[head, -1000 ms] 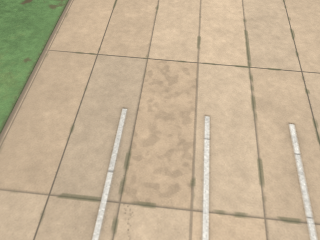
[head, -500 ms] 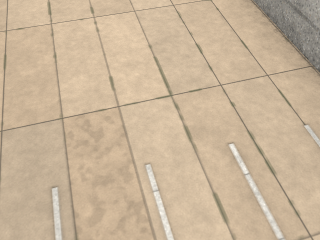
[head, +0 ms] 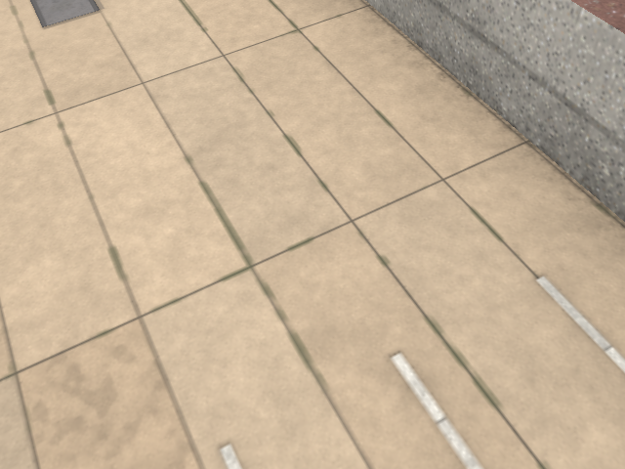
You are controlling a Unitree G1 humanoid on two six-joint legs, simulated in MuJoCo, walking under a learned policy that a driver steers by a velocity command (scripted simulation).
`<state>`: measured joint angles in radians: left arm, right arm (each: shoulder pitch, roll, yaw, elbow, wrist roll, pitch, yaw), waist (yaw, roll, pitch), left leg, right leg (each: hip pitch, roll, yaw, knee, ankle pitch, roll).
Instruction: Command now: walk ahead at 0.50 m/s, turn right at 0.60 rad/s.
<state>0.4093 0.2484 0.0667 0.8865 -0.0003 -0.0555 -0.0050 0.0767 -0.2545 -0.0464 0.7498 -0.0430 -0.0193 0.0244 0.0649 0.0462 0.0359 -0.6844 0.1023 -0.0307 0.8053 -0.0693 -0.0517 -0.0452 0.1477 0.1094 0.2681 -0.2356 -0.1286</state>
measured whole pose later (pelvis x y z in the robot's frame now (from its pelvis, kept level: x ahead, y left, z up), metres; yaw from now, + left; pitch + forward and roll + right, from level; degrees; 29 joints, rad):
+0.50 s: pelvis +0.21 +0.05 +0.00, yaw +1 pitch +1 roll +0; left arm 0.12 0.24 0.02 0.77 0.03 0.00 0.01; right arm 0.34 -0.24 -0.04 0.86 -0.01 -0.03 0.01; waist -0.04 -0.03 0.08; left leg -0.25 -0.09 -0.06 0.37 -0.13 0.07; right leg -0.54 0.00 0.06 0.88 -0.31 0.03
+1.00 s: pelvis +0.23 +0.02 +0.00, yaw +18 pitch +0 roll +1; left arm 0.21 0.26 0.03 0.74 0.03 0.01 0.03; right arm 0.19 -0.31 -0.07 0.73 -0.01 0.09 0.04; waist 0.01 0.03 0.06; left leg -0.38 -0.01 0.00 0.89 -0.45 -0.04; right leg -0.24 -0.04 -0.13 0.44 -0.20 -0.03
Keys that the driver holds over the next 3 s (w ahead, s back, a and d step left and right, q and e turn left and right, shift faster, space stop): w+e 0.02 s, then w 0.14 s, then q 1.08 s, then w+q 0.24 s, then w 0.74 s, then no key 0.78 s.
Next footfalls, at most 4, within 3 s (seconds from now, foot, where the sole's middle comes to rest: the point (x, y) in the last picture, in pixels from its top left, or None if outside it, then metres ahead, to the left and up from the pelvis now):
0.18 left None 0.29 0.12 -0.78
0.68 right None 0.32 -0.07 -0.78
1.12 left None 0.20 0.13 -0.78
1.62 right None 0.38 0.02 -0.78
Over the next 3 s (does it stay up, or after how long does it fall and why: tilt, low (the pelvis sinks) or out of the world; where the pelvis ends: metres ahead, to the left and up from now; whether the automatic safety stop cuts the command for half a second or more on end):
stays up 0.60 0.40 0.00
